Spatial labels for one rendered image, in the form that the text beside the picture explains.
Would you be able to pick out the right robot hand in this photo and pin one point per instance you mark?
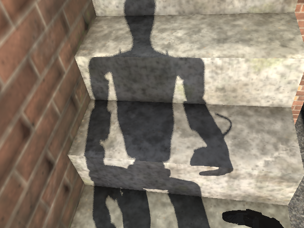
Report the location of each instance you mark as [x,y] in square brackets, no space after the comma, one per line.
[250,218]

